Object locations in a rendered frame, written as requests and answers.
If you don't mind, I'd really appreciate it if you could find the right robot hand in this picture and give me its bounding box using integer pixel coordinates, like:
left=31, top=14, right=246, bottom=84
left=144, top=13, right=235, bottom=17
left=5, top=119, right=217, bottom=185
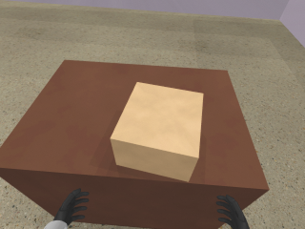
left=216, top=195, right=250, bottom=229

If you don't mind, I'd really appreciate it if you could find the left robot hand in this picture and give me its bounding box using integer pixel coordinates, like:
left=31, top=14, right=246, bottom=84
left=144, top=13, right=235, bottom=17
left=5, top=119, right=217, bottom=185
left=53, top=188, right=89, bottom=226

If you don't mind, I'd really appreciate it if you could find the pedestal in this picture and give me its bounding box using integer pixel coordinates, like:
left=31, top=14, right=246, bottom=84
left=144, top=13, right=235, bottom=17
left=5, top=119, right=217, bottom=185
left=0, top=59, right=270, bottom=229

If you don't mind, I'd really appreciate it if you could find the carton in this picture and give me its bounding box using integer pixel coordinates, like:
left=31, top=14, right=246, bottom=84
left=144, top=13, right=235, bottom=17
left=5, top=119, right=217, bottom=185
left=110, top=82, right=204, bottom=182

